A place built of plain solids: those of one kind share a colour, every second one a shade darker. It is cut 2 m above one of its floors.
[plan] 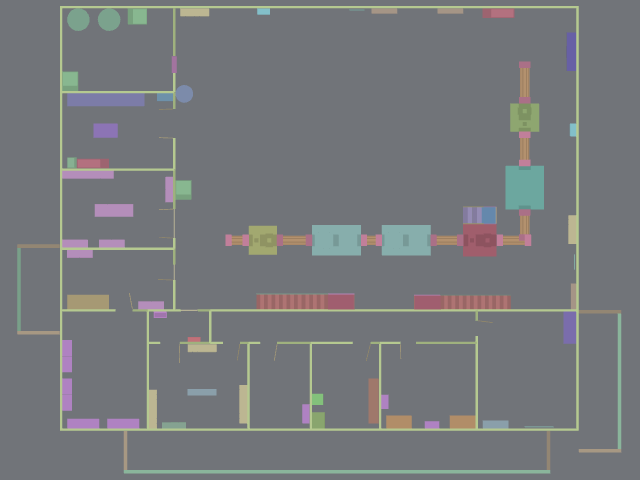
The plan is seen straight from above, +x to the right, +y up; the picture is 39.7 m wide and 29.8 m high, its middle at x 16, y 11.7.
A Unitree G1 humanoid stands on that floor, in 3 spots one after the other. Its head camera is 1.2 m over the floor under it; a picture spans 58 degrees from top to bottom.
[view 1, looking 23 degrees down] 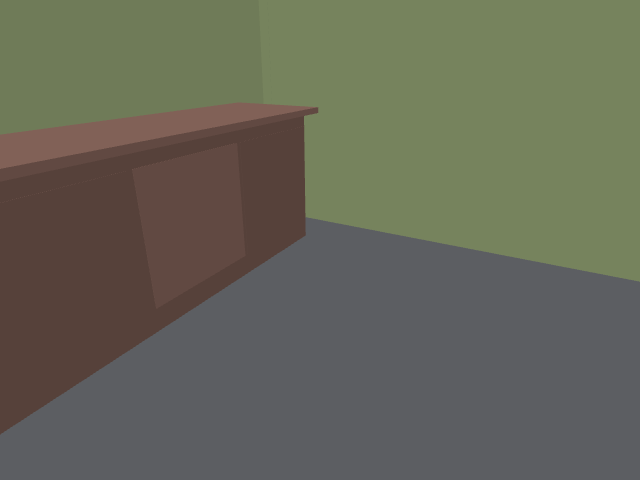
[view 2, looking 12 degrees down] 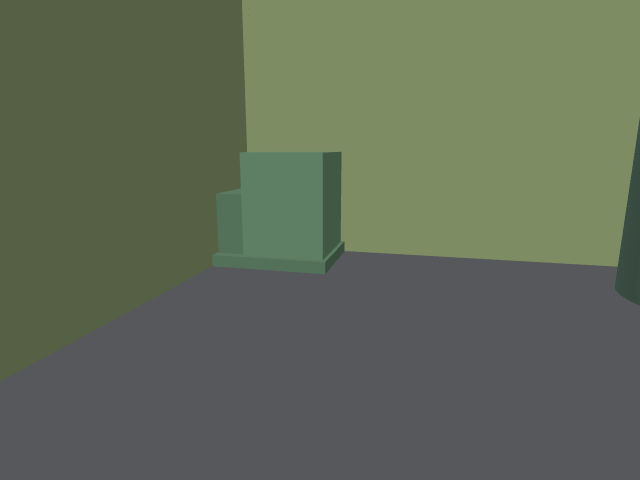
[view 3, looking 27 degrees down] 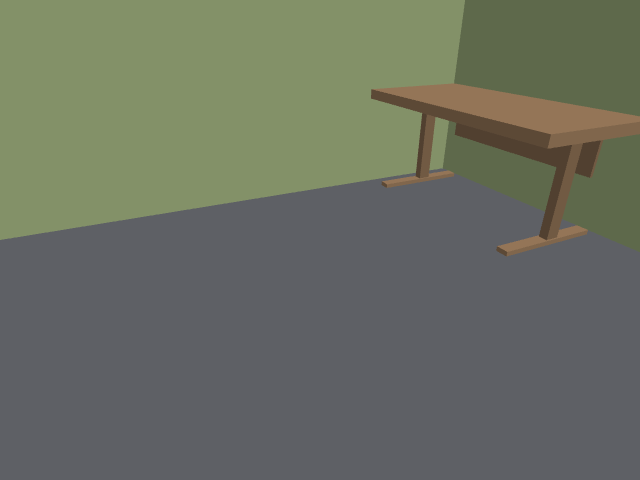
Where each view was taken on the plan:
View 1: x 17.59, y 2.83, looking -61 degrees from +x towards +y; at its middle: ground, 3.07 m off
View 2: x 4.93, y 23.08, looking -166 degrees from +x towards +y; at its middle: tote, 4.20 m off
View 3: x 22.70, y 2.61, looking -25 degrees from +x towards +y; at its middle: ground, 2.64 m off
